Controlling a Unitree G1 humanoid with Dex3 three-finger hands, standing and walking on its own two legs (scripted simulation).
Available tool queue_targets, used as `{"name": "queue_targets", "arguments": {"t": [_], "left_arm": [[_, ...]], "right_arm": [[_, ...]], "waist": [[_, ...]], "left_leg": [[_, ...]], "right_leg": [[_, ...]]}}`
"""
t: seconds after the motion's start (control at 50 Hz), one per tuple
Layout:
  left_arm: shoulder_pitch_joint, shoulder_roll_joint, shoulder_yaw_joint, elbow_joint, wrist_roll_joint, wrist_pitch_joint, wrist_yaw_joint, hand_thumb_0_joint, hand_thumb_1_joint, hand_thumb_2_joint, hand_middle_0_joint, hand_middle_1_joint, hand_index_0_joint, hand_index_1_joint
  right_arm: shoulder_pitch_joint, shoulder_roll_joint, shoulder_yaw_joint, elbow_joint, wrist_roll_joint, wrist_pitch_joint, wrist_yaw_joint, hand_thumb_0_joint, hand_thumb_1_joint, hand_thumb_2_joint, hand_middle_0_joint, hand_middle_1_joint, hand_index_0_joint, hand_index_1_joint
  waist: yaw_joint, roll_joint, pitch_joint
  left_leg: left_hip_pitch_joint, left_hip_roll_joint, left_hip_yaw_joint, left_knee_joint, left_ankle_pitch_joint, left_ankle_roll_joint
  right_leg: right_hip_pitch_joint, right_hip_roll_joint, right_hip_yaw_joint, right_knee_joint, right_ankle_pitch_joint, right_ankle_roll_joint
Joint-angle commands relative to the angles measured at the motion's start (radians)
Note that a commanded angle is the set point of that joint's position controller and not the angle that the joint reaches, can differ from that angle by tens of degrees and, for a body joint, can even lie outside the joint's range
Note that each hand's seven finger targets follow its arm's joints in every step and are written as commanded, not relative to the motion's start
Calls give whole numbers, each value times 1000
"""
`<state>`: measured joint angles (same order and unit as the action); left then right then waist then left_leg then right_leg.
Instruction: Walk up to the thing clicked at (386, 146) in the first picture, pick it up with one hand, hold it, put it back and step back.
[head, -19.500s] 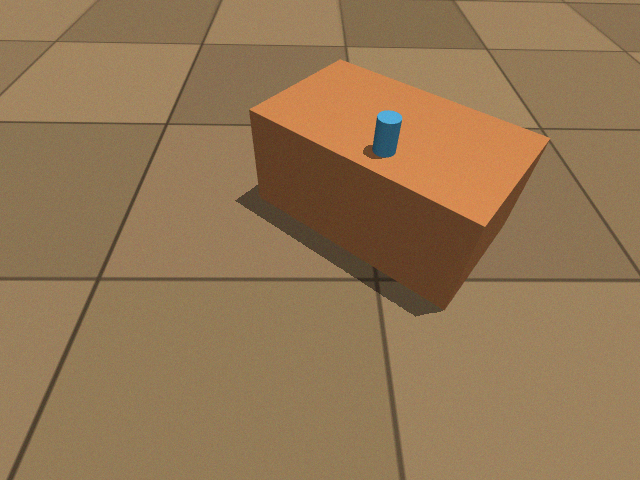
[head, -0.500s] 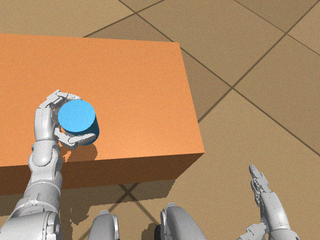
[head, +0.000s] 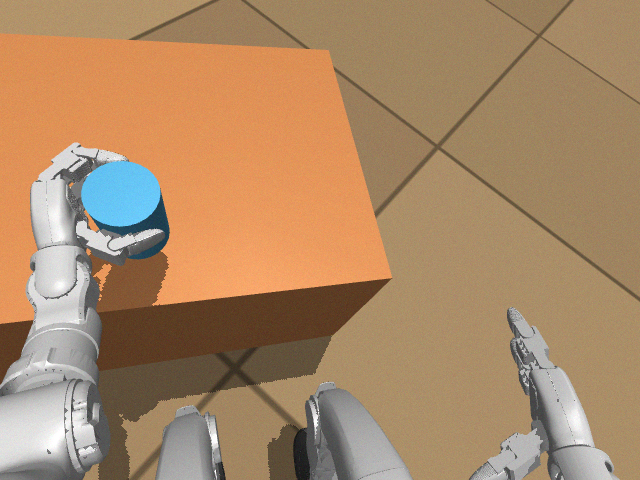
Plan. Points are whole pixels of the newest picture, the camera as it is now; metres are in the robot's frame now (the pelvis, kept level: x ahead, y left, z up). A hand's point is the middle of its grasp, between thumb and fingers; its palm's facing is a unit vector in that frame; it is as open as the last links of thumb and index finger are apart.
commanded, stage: lower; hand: left
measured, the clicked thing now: (131, 214) +0.47 +0.15 -0.04
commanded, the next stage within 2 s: loosen in 0.84 s
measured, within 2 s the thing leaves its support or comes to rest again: rests again in 0.76 s
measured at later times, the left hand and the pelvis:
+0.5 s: hand (124, 213) +0.50 +0.17 -0.07, palm faces +0.10 -1.00 +0.00, open 11.1 cm; pelvis +0.00 +0.00 -0.03, yaw -1 degrees
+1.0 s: hand (130, 218) +0.50 +0.17 -0.09, palm faces +0.09 -1.00 +0.00, open 11.1 cm; pelvis -0.01 +0.00 -0.05, yaw -1 degrees
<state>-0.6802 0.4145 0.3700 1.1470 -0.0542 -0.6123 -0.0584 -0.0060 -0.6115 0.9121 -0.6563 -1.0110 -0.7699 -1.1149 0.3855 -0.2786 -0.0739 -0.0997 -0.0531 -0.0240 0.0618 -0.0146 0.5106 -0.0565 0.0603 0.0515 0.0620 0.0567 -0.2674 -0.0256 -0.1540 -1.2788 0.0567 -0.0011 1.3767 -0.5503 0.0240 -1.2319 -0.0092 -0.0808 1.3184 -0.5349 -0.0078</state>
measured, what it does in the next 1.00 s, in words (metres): stands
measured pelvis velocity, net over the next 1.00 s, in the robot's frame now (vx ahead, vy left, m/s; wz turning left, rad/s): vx -0.01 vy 0.00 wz -0.02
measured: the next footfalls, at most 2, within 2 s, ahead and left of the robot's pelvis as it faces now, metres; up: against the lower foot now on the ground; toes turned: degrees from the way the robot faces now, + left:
none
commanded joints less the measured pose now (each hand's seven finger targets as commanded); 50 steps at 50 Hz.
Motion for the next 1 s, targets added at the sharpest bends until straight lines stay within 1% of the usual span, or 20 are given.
{"name": "queue_targets", "arguments": {"t": [0.0,0.02,0.04,0.06,0.1,0.12,0.16,0.24,0.26,0.32,0.42,0.46,0.56,0.6,0.68,0.76,0.8,0.92,0.94,0.98], "left_arm": [[-457,182,11,-220,-5,-101,9,0,39,1204,-1284,-1384,-1295,-1391],[-429,205,33,-187,-2,-102,10,0,43,1205,-1294,-1396,-1306,-1401],[-421,207,36,-164,1,-104,11,0,37,1202,-1292,-1392,-1306,-1396],[-466,193,21,-206,-3,-114,9,0,29,1194,-1282,-1382,-1295,-1387],[-441,234,46,-168,3,-120,11,0,3,1187,-1276,-1380,-1291,-1384],[-465,209,26,-206,0,-129,12,0,26,1197,-1271,-1375,-1283,-1381],[-426,261,64,-146,7,-128,18,0,12,1198,-1268,-1375,-1279,-1383],[-517,278,42,-254,17,-145,14,0,-24,1194,-1274,-1381,-1285,-1389],[-519,268,42,-239,13,-148,12,0,-12,1197,-1284,-1389,-1295,-1396],[-491,287,59,-219,15,-141,10,0,-4,1197,-1282,-1379,-1290,-1389],[-478,271,48,-208,24,-125,13,0,-7,1211,-1293,-1399,-1303,-1408],[-471,269,55,-192,22,-123,17,0,-9,1224,-1297,-1408,-1307,-1418],[-452,258,51,-123,27,-116,18,0,-22,1237,-1315,-1433,-1327,-1441],[-487,296,62,-174,35,-125,25,0,4,1243,-1310,-1433,-1324,-1439],[-480,300,71,-170,24,-130,29,0,0,1230,-1290,-1409,-1301,-1417],[-505,320,69,-207,39,-133,37,0,-23,1217,-1276,-1392,-1285,-1403],[-477,267,43,-138,45,-125,37,0,-1,1197,-1260,-1372,-1270,-1380],[-489,268,32,-106,68,-127,52,0,-9,1199,-1265,-1374,-1276,-1382],[-495,267,35,-93,65,-127,54,0,5,1135,-1339,-1370,-1356,-1368],[-475,276,51,-86,57,-130,56,0,-155,975,-1179,-1210,-1197,-1208]], "right_arm": [[34,-173,-127,-176,2,-55,-16,0,526,-56,50,50,49,50],[22,-178,-134,-173,2,-58,-16,0,522,-56,50,50,49,50],[26,-193,-153,-163,-2,-59,-18,0,521,-56,50,50,49,50],[27,-180,-133,-179,-2,-64,-14,0,522,-56,50,50,49,50],[34,-178,-127,-189,-3,-69,-13,0,521,-56,50,50,49,50],[26,-172,-124,-206,-3,-73,-10,0,521,-57,50,50,49,50],[29,-198,-147,-205,-4,-69,-10,0,514,-59,50,50,49,50],[33,-191,-138,-210,-9,-68,-6,0,510,-60,50,50,49,50],[26,-195,-147,-222,-7,-70,-6,0,506,-61,50,50,49,50],[47,-208,-158,-203,-10,-64,-3,0,501,-63,50,50,49,50],[52,-190,-144,-219,-12,-62,2,0,505,-61,50,50,49,50],[33,-210,-164,-237,-9,-62,0,0,507,-61,50,50,49,50],[11,-212,-160,-256,-4,-63,-1,0,512,-60,50,50,49,50],[25,-203,-148,-262,-5,-64,-1,0,516,-58,50,50,49,50],[47,-217,-167,-252,-4,-65,-1,0,513,-60,50,50,49,50],[44,-214,-168,-257,-6,-63,1,0,506,-63,50,50,49,50],[49,-206,-157,-261,-5,-62,3,0,511,-61,50,50,49,50],[30,-211,-163,-283,-6,-64,5,0,520,-57,50,51,49,50],[45,-212,-163,-261,-6,-63,3,0,519,-51,50,50,50,50],[44,-215,-167,-271,-6,-64,4,0,516,-45,51,50,50,50]], "waist": [[-16,212,-502],[-11,209,-505],[-26,213,-511],[-30,207,-518],[-27,222,-549],[-31,230,-572],[-29,233,-586],[-29,325,-639],[-42,330,-640],[-38,363,-639],[-53,336,-625],[-56,321,-608],[-71,290,-578],[-66,301,-607],[-74,318,-637],[-72,353,-649],[-85,328,-581],[-102,299,-547],[-107,293,-527],[-106,282,-544]], "left_leg": [[373,-36,-66,-165,241,-11],[363,-37,-66,-156,247,-9],[359,-36,-66,-139,267,-6],[343,-37,-67,-134,247,-5],[345,-40,-65,-117,258,-4],[349,-41,-66,-107,282,-5],[320,-44,-64,-89,280,-1],[398,-34,-77,-80,336,-19],[406,-32,-85,-75,346,-21],[426,-24,-90,-66,385,-28],[356,-30,-76,-28,356,-15],[320,-31,-78,-33,322,-14],[283,-25,-86,-31,258,-10],[280,-29,-82,-24,258,-10],[285,-31,-83,1,291,-8],[307,-29,-83,4,300,-13],[277,-27,-89,-5,271,-14],[223,-29,-87,6,211,-9],[224,-27,-90,3,206,-10],[198,-32,-84,12,192,-5]], "right_leg": [[181,46,40,-136,236,-27],[183,45,41,-127,240,-27],[173,45,44,-123,257,-25],[167,47,42,-116,245,-25],[177,45,49,-107,256,-24],[182,44,52,-100,276,-24],[188,42,62,-91,281,-22],[115,48,40,-52,286,-33],[96,50,34,-41,287,-34],[60,53,28,-25,289,-37],[79,51,40,-25,304,-30],[78,51,40,-21,285,-32],[36,53,36,-20,229,-31],[54,52,41,-13,238,-30],[53,52,47,6,265,-29],[21,53,42,18,260,-33],[-8,54,34,14,234,-34],[-25,54,36,17,202,-31],[-36,56,31,16,196,-30],[-9,52,42,11,193,-27]]}}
